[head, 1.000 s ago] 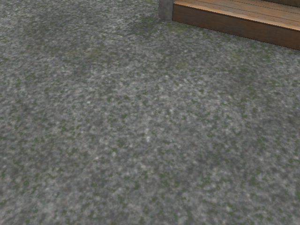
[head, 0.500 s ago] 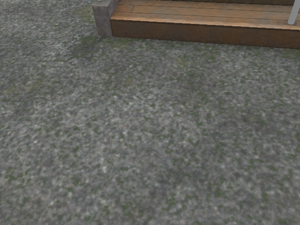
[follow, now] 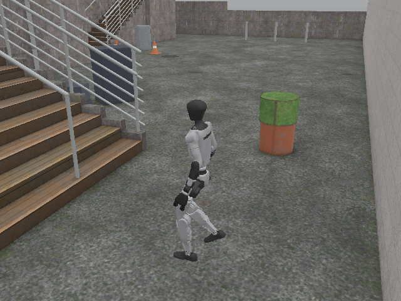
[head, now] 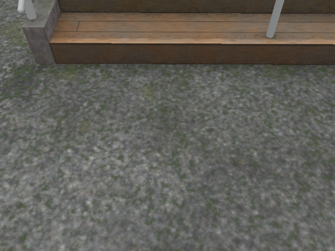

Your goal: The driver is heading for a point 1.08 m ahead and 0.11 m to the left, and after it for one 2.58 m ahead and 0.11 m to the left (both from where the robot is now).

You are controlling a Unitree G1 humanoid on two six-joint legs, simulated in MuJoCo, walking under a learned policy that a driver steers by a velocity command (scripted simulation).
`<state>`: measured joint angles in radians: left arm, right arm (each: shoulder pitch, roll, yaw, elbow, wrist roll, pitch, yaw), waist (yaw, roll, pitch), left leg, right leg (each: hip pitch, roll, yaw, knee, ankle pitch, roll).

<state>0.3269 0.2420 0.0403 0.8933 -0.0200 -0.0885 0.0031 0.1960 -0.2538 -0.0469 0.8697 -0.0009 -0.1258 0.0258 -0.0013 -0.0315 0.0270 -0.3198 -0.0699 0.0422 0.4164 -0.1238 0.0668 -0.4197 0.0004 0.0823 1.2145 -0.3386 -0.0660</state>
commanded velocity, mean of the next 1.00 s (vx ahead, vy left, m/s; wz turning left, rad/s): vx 0.39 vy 0.00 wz -0.03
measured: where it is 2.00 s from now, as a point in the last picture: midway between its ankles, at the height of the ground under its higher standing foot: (181, 194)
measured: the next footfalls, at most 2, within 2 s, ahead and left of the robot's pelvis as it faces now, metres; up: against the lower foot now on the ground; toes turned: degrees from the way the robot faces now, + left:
right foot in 0.38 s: +0.38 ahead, -0.16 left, +0.00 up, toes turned -2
left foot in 0.86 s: +0.61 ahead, +0.05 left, +0.00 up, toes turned +8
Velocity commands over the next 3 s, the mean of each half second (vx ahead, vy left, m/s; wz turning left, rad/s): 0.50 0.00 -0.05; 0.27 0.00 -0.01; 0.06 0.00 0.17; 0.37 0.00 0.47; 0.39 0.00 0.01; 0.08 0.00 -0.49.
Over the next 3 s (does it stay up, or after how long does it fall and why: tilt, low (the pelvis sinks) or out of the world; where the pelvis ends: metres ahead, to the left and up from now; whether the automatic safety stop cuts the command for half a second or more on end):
stays up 1.04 0.07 0.00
